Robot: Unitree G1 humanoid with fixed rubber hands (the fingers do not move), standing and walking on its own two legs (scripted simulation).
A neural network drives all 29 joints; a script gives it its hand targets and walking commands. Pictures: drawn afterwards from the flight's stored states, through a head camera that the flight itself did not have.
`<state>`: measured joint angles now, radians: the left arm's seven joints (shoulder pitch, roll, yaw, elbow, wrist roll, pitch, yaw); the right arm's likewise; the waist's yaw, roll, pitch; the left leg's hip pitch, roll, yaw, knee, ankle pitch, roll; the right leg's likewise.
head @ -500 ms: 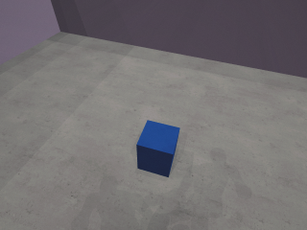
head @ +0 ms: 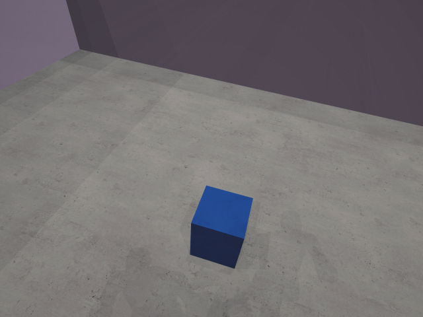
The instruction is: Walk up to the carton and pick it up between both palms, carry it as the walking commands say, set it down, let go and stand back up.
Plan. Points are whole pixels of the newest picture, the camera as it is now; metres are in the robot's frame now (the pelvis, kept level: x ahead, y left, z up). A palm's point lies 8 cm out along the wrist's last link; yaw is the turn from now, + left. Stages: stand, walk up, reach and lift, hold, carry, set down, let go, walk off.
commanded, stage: walk up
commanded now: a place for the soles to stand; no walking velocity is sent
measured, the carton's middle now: (220, 227) +0.70 -0.06 -0.63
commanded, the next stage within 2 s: none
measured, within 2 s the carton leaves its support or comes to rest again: neither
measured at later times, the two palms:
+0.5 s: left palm (83, 311) +0.18 +0.27 -0.11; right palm out of the picture +0.17 -0.37 -0.10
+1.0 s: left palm (91, 285) +0.24 +0.27 -0.13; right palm (377, 280) +0.26 -0.36 -0.09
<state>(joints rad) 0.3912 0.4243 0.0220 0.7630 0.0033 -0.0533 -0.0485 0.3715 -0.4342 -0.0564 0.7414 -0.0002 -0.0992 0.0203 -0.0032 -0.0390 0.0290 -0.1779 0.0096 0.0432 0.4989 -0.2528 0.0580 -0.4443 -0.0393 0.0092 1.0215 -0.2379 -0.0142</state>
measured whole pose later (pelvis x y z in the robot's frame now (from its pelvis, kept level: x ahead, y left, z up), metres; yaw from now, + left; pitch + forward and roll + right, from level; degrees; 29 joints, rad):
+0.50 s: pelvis +0.11 -0.04 -0.02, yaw -1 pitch -1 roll +0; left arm 0.34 0.43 0.02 0.74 0.00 -0.07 -0.02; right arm 0.36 -0.44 -0.06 0.74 0.00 -0.06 0.03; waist 0.01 -0.02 0.06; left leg -0.47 0.02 0.05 0.83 -0.43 0.04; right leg -0.40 -0.04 0.01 0.63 -0.21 -0.01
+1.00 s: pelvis +0.16 -0.04 -0.02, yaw -1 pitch +1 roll -1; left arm 0.31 0.43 0.02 0.77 0.00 -0.03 0.00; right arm 0.26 -0.40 -0.06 0.75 0.00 -0.05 0.00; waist 0.01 -0.03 0.03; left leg -0.41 0.02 0.05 0.72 -0.32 0.04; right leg -0.38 -0.03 0.01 0.69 -0.32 0.03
